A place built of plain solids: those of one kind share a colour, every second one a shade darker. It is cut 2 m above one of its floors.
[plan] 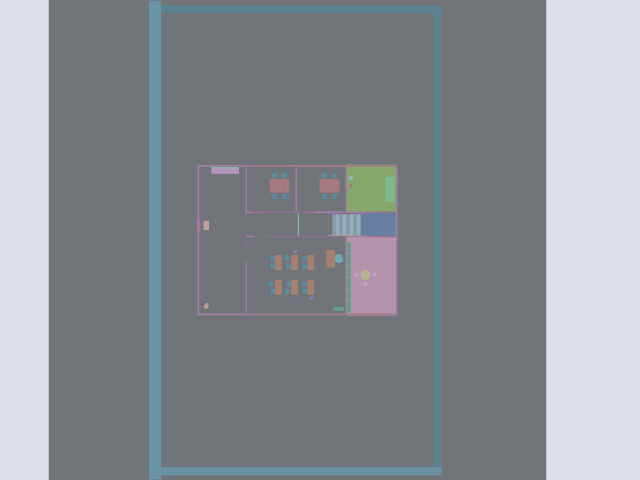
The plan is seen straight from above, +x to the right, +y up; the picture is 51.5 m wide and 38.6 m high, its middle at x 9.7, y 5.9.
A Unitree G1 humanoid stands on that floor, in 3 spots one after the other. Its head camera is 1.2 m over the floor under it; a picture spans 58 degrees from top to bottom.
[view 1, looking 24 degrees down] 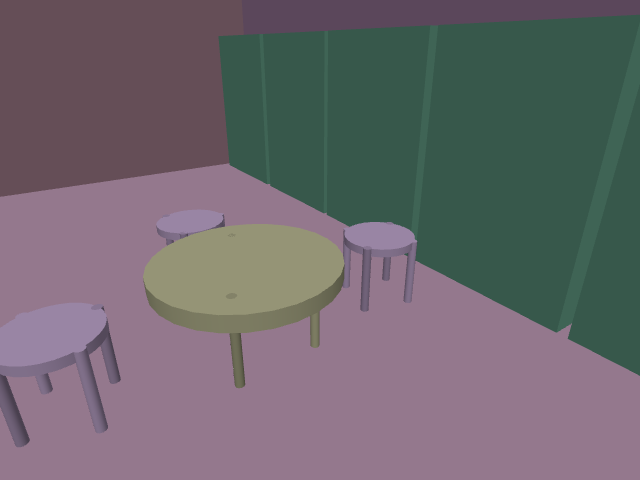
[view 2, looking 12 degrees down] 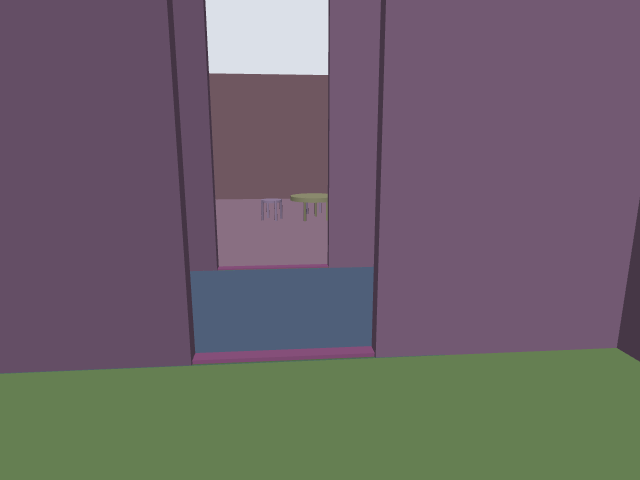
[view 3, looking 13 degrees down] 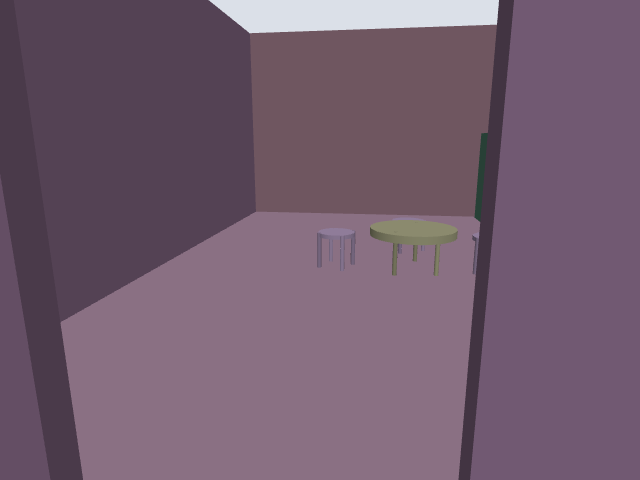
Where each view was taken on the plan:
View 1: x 14.00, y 4.58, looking -124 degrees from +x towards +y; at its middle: coffee_table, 1.96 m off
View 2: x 13.90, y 10.48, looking -95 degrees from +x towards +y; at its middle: split_lounge_level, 5.77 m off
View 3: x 13.67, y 7.15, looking -82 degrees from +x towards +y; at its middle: stool_birch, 4.12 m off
